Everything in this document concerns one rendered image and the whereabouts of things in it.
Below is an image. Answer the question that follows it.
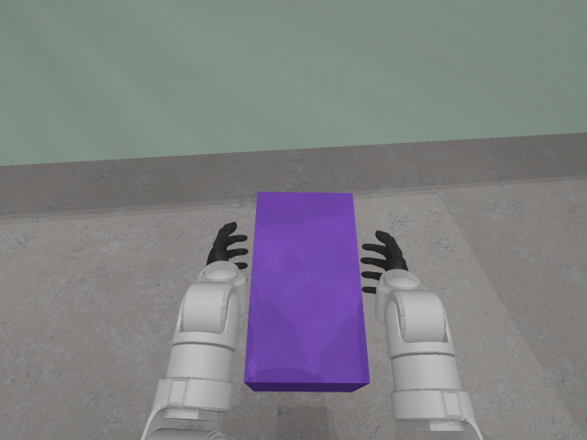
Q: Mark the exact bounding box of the robot left forearm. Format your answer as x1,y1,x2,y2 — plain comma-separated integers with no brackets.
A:
140,260,247,440

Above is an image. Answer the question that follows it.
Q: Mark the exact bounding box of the robot left hand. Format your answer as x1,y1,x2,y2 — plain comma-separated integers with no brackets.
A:
206,222,249,270

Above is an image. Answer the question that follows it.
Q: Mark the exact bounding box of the robot right forearm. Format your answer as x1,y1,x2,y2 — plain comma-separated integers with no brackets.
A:
375,269,483,440

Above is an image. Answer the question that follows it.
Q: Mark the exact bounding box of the robot right hand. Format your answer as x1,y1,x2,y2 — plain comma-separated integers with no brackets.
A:
360,230,408,294

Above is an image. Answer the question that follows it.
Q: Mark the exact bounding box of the carton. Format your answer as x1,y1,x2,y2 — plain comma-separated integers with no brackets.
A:
244,192,370,392

